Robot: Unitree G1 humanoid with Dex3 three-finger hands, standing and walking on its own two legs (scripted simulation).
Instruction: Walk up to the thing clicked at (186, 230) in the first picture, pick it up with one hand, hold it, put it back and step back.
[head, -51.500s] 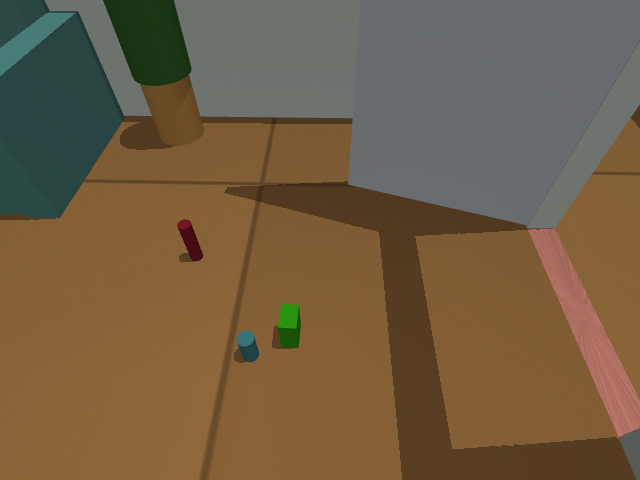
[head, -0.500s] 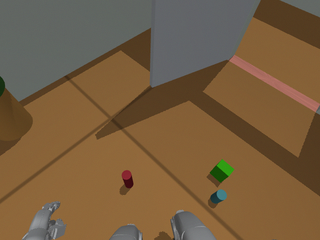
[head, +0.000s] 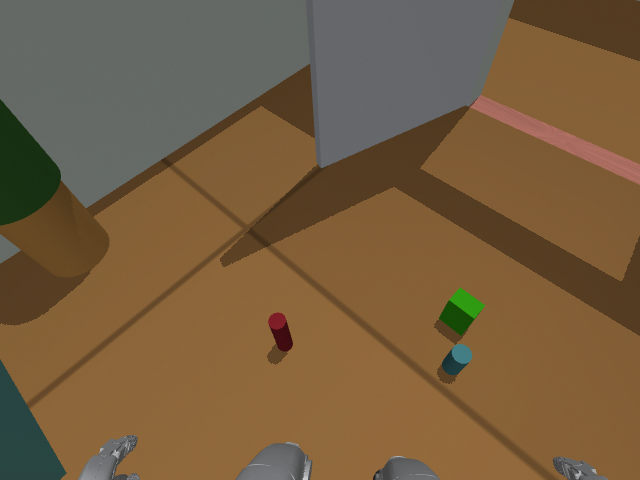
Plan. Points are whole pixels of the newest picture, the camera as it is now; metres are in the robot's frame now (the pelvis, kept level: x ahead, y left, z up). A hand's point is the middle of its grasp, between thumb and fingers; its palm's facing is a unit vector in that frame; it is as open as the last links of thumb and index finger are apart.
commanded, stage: step back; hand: left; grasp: from the side
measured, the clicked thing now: (281, 333) +0.52 +0.17 -0.66
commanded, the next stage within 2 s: none
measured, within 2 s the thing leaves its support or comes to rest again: neither
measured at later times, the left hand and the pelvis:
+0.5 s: hand out of the picture -0.07 +0.25 -0.16, palm faces -0.05 -0.92 -0.40, open 7.4 cm; pelvis -0.16 -0.01 -0.02, yaw -3 degrees
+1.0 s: hand out of the picture -0.22 +0.25 -0.15, palm faces +0.00 -0.92 -0.38, open 7.4 cm; pelvis -0.34 -0.02 +0.00, yaw -1 degrees
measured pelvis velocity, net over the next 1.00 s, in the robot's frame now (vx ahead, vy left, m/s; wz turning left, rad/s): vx -0.34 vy -0.02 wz -0.01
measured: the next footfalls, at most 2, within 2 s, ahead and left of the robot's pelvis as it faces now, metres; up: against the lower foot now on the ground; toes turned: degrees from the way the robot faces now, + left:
left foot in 0.08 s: +0.00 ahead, +0.12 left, +0.00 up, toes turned -1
right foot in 0.46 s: -0.15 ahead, -0.14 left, +0.00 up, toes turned +0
